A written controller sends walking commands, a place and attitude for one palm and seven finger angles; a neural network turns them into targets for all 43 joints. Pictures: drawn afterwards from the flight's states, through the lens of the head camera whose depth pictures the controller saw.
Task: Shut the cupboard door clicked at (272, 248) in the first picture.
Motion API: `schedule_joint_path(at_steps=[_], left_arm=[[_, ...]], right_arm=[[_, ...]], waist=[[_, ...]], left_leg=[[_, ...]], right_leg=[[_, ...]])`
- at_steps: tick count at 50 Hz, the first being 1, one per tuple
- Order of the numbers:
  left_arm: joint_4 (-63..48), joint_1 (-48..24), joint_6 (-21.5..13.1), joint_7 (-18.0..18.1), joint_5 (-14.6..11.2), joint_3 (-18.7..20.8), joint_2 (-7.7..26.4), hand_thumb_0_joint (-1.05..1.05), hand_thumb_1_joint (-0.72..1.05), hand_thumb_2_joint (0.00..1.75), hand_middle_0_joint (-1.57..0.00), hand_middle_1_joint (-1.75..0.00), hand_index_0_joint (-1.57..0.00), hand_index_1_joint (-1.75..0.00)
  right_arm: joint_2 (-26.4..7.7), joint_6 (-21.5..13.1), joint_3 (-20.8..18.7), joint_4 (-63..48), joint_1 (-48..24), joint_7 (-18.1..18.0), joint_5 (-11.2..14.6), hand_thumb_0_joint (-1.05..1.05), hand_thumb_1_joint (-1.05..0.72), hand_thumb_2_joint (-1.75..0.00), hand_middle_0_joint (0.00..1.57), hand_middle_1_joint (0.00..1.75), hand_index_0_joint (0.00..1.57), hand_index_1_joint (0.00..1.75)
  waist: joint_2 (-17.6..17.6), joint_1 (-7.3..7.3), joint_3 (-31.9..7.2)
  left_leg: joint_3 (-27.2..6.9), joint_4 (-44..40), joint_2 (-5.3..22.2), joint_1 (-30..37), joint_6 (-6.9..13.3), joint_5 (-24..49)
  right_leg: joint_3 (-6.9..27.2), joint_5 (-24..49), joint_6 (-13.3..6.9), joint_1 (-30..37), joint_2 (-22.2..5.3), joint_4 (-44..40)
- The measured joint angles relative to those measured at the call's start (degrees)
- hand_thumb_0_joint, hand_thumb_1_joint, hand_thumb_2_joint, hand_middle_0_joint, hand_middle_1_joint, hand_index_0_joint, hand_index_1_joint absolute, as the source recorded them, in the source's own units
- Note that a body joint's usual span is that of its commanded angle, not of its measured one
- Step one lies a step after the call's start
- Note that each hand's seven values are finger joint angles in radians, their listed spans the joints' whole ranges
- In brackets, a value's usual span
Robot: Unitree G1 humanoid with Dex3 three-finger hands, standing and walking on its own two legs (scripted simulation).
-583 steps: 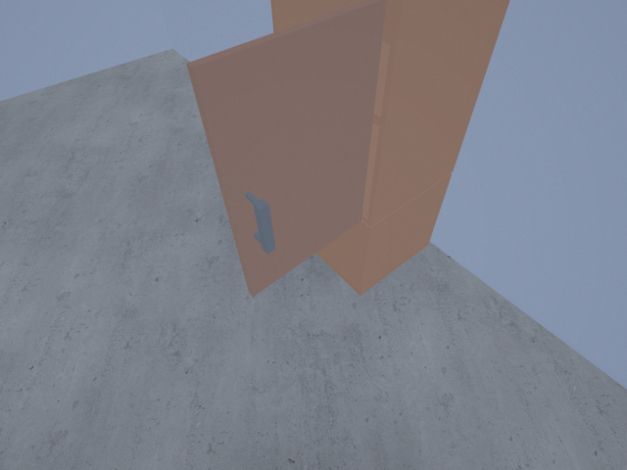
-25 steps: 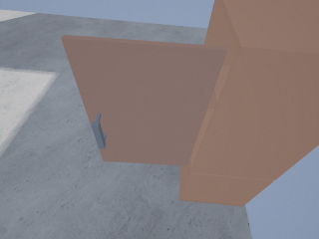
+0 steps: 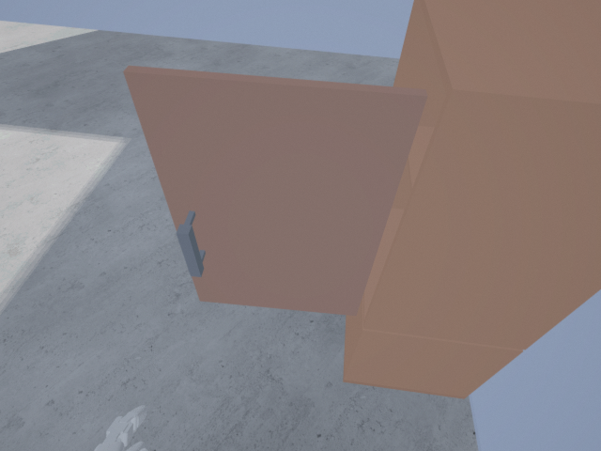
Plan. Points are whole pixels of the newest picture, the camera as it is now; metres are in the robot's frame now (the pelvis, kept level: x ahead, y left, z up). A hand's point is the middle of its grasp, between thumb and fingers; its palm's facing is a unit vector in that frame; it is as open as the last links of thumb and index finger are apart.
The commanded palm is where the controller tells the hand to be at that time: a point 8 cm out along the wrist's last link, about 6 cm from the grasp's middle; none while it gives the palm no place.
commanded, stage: raise the hand and make a fist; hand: left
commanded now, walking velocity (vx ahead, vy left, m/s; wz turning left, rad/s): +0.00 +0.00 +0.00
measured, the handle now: (194, 244) +0.49 +0.22 -0.08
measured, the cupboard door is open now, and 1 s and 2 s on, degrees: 92 92 92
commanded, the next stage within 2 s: bring the fist close to the handle in 1.80 s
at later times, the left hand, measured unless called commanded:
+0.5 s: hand (179, 447) +0.15 +0.16 -0.05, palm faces +0.07 -1.00 -0.07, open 5.2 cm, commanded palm +0.14 +0.21 -0.07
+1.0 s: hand (196, 419) +0.19 +0.15 -0.09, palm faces -0.12 -0.99 +0.00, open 3.2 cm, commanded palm +0.17 +0.22 -0.07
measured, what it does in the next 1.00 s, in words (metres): steps on the spot: right foot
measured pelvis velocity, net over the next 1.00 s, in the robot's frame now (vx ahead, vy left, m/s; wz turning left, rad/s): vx -0.01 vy -0.02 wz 0.01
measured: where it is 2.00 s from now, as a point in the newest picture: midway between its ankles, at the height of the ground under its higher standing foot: outside the picture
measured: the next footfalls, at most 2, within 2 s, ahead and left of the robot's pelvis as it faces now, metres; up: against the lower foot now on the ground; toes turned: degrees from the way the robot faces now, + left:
right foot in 0.08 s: +0.07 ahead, -0.10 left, +0.00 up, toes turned +0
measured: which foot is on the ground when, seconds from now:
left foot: down 0.00-1.00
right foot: up 0.00-0.06, down 0.08-1.00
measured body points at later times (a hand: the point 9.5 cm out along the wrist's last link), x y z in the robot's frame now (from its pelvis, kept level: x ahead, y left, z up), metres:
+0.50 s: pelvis -0.03 -0.04 -0.13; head +0.04 -0.03 +0.31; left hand +0.14 +0.21 -0.05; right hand +0.24 -0.25 -0.17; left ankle +0.00 +0.04 -0.74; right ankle +0.03 -0.10 -0.74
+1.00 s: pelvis -0.01 -0.02 -0.13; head +0.08 -0.01 +0.31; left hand +0.19 +0.21 -0.09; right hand +0.18 -0.28 -0.20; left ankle +0.00 +0.05 -0.74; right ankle +0.03 -0.10 -0.74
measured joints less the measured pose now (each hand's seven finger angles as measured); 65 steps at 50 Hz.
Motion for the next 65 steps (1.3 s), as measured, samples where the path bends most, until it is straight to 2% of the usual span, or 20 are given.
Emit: schedule_joint_path(at_steps=[2, 4, 5, 9, 12, 15, 18, 21, 24, 27, 30, 32, 34, 36, 39, 42, 44, 48, 56, 65], left_arm=[[-7.25, -3.04, -3.22, -0.64, -1.61, -0.06, 0.12, 0.02, 0.94, 0.9, -0.22, -0.32, -0.22, -0.33], [-8.86, -8.1, -9.75, -3.46, -2.58, 1.67, -0.04, 0.02, 0.93, 0.9, -0.24, -0.35, -0.24, -0.35], [-8.29, -10.38, -13.39, -5.73, -3.5, 2.84, -0.43, 0.01, 0.93, 0.9, -0.25, -0.36, -0.25, -0.36], [-4.69, -12.68, -26.11, -19.82, -8.75, 5.75, -1.83, 0.0, 0.93, 0.9, -0.3, -0.42, -0.3, -0.42], [-3.23, -9.2, -30.91, -27.66, -9.62, 6.43, -1.33, 0.0, 0.92, 0.9, -0.35, -0.47, -0.35, -0.48], [-4.68, -3.34, -29.89, -28.47, -9.44, 7.04, 0.0, 0.0, 0.91, 0.9, -0.41, -0.53, -0.41, -0.53], [-10.28, 2.51, -29.21, -25.29, -9.96, 8.04, 1.6, 0.01, 0.9, 0.9, -0.47, -0.59, -0.47, -0.59], [-18.29, 5.13, -32.36, -22.89, -11.58, 8.44, 2.67, 0.02, 0.9, 0.9, -0.52, -0.65, -0.52, -0.65], [-22.85, 2.28, -35.73, -24.56, -13.0, 7.38, 2.2, 0.02, 0.91, 0.9, -0.57, -0.71, -0.57, -0.71], [-22.19, -4.11, -32.99, -28.76, -12.36, 5.66, 2.12, 0.02, 0.91, 0.9, -0.62, -0.77, -0.62, -0.77], [-18.74, -9.13, -23.53, -32.25, -11.07, 4.9, 3.18, 0.01, 0.9, 0.9, -0.68, -0.83, -0.68, -0.83], [-18.15, -9.55, -17.41, -32.37, -11.12, 5.69, 3.57, 0.01, 0.9, 0.9, -0.71, -0.87, -0.72, -0.87], [-19.33, -7.67, -14.74, -30.29, -11.93, 7.63, 3.21, 0.01, 0.9, 0.9, -0.75, -0.91, -0.75, -0.91], [-21.2, -4.83, -15.78, -27.42, -13.02, 9.87, 2.34, 0.02, 0.9, 0.9, -0.79, -0.95, -0.79, -0.95], [-22.66, -1.47, -21.23, -24.85, -13.58, 12.03, 1.16, 0.02, 0.9, 0.9, -0.84, -1.01, -0.84, -1.01], [-21.41, -0.44, -26.26, -25.82, -13.44, 11.56, 0.87, 0.01, 0.91, 0.9, -0.9, -1.07, -0.89, -1.07], [-19.58, -1.01, -27.61, -27.7, -13.29, 9.83, 0.97, 0.01, 0.91, 0.9, -0.93, -1.11, -0.93, -1.11], [-17.9, -2.91, -26.49, -30.39, -12.36, 6.54, 2.02, 0.01, 0.91, 0.9, -1.01, -1.19, -1.01, -1.19], [-23.59, -3.33, -26.24, -24.4, -12.84, 8.86, 2.57, 0.02, 0.9, 0.9, -1.16, -1.35, -1.16, -1.35], [-18.4, -4.71, -22.27, -26.42, -10.37, 5.61, 3.13, 0.01, 0.9, 0.9, -1.26, -1.47, -1.26, -1.47]], right_arm=[[-2.21, -2.21, -0.95, -3.2, 0.67, 1.65, -0.33, 0.01, -0.9, -0.9, 0.2, 0.3, 0.21, 0.3], [-3.77, -3.04, -1.52, -6.75, -0.97, 3.01, -0.83, 0.01, -0.9, -0.9, 0.2, 0.3, 0.21, 0.3], [-4.32, -3.08, -1.8, -8.32, -2.34, 3.49, -1.14, 0.01, -0.9, -0.9, 0.2, 0.3, 0.21, 0.3], [-4.9, -1.33, -3.38, -15.13, -6.94, 4.99, -1.51, 0.02, -0.9, -0.9, 0.2, 0.3, 0.21, 0.3], [-5.49, -0.17, -4.79, -21.46, -9.07, 5.4, -0.74, 0.02, -0.9, -0.9, 0.2, 0.3, 0.21, 0.3], [-6.66, 0.66, -6.24, -26.54, -10.53, 5.18, -0.38, 0.02, -0.9, -0.9, 0.2, 0.3, 0.2, 0.3], [-7.44, 0.39, -6.59, -28.68, -11.38, 4.38, -0.56, 0.02, -0.9, -0.9, 0.2, 0.29, 0.2, 0.3], [-7.39, -0.44, -5.3, -27.63, -12.79, 3.4, -0.78, 0.02, -0.9, -0.9, 0.19, 0.29, 0.2, 0.3], [-6.5, -1.08, -2.9, -25.77, -14.67, 2.56, -0.75, 0.02, -0.9, -0.9, 0.19, 0.29, 0.2, 0.3], [-4.08, -0.46, -0.69, -25.06, -15.54, 1.89, -0.01, 0.02, -0.9, -0.9, 0.2, 0.3, 0.21, 0.3], [-1.54, 1.68, 0.71, -25.64, -14.49, 1.73, 0.88, 0.02, -0.9, -0.9, 0.2, 0.3, 0.21, 0.3], [-0.45, 3.21, 0.91, -26.13, -12.9, 1.92, 0.98, 0.02, -0.9, -0.9, 0.2, 0.3, 0.21, 0.3], [0.1, 4.25, 0.37, -26.11, -10.89, 2.12, 0.82, 0.02, -0.9, -0.89, 0.2, 0.3, 0.21, 0.3], [0.1, 4.56, -0.73, -25.4, -8.87, 2.26, 0.63, 0.02, -0.9, -0.89, 0.2, 0.3, 0.21, 0.3], [-1.24, 4.46, -2.31, -23.9, -6.65, 2.29, 0.33, 0.02, -0.9, -0.9, 0.2, 0.3, 0.21, 0.3], [-3.62, 4.27, -3.23, -23.12, -6.24, 2.17, 0.18, 0.02, -0.9, -0.9, 0.2, 0.3, 0.21, 0.3], [-5.02, 4.11, -3.53, -23.3, -6.86, 1.79, 0.38, 0.02, -0.9, -0.9, 0.2, 0.3, 0.21, 0.3], [-6.09, 3.45, -3.89, -24.72, -8.43, 0.95, 0.54, 0.02, -0.9, -0.9, 0.2, 0.3, 0.21, 0.3], [-3.9, 4.93, -2.91, -27.28, -10.02, 1.75, 0.01, 0.02, -0.9, -0.9, 0.2, 0.29, 0.2, 0.3], [-3.42, 5.6, 0.06, -29.48, -9.62, 1.87, -0.2, 0.02, -0.9, -0.9, 0.2, 0.3, 0.21, 0.3]], waist=[[1.95, -0.72, -1.94], [1.53, -1.47, -3.32], [1.22, -1.69, -4.18], [-0.29, -2.16, -8.38], [-2.2, -1.41, -9.68], [-3.11, 0.34, -9.59], [-2.62, 2.58, -9.58], [-0.68, 4.64, -9.69], [1.99, 5.58, -10.02], [3.06, 5.49, -9.92], [2.94, 4.34, -9.32], [2.79, 3.18, -9.07], [2.65, 2.37, -9.24], [2.44, 2.13, -9.72], [2.45, 2.33, -10.86], [3.0, 2.27, -11.57], [3.14, 2.17, -11.25], [2.54, 2.0, -10.5], [2.43, 2.19, -11.47], [2.8, 2.65, -11.39]], left_leg=[[-1.33, 3.54, -0.52, -2.9, -0.65, -1.0], [-0.73, 10.69, -1.76, -8.5, -1.38, -3.85], [-0.07, 14.94, -1.83, -11.96, -1.44, -5.65], [1.14, 29.07, 0.22, -24.26, -3.23, -11.96], [1.3, 37.95, 1.39, -32.32, -2.76, -15.49], [0.6, 45.02, 2.1, -38.92, -0.88, -18.12], [-1.19, 49.95, 2.41, -43.67, -1.23, -20.09], [-3.33, 52.97, 2.53, -46.39, -1.7, -21.36], [-4.86, 54.84, 2.67, -48.67, -1.94, -21.98], [-4.69, 55.38, 3.03, -50.48, -2.03, -22.05], [-3.65, 54.37, 3.4, -50.9, -2.16, -21.76], [-2.98, 53.08, 3.5, -50.27, -2.22, -21.52], [-2.44, 51.65, 3.66, -49.17, -2.25, -21.41], [-2.02, 50.28, 3.7, -47.92, -2.27, -21.34], [-1.87, 49.26, 3.41, -47.16, -2.22, -21.23], [-2.07, 50.19, 2.89, -48.25, -1.63, -21.59], [-2.03, 51.43, 2.73, -49.4, -1.11, -21.92], [-1.68, 53.56, 2.98, -51.38, -0.45, -22.45], [-1.73, 52.9, 2.83, -49.72, 0.08, -22.34], [-1.97, 51.62, 2.43, -49.11, 0.52, -21.47]], right_leg=[[-1.38, -0.21, -0.48, -2.9, -0.17, -1.23], [-0.94, -0.33, -0.89, -7.23, -0.86, -3.98], [-0.51, 2.14, -1.14, -10.63, -0.91, -1.16], [-0.47, -1.11, -2.36, -23.12, 0.79, 11.98], [-1.17, -4.39, -3.06, -30.99, 1.75, 19.95], [-2.67, -6.74, -3.85, -37.17, 2.23, 26.05], [-4.89, -8.33, -4.87, -40.95, 2.28, 29.55], [-7.21, -9.42, -5.47, -42.51, 2.32, 30.97], [-8.82, -9.83, -5.43, -43.92, 2.43, 31.53], [-8.72, -9.73, -5.35, -45.86, 2.72, 31.99], [-7.66, -9.28, -5.45, -46.94, 3.07, 31.64], [-6.87, -9.06, -5.31, -46.74, 3.22, 30.89], [-6.16, -8.89, -5.11, -45.98, 3.48, 29.83], [-5.56, -8.81, -4.91, -44.98, 3.64, 28.76], [-5.21, -8.92, -4.45, -44.22, 3.46, 27.92], [-5.48, -9.43, -4.17, -45.06, 2.94, 28.75], [-5.59, -9.72, -4.05, -46.09, 2.73, 29.83], [-5.53, -9.81, -3.96, -48.0, 2.86, 31.49], [-5.43, -9.42, -3.11, -45.98, 2.77, 30.26], [-5.53, -8.46, -2.33, -44.88, 2.43, 28.43]])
